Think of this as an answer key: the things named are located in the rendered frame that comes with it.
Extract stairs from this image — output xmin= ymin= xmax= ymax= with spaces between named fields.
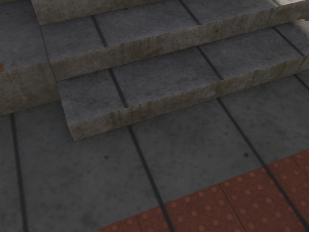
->
xmin=31 ymin=0 xmax=309 ymax=141

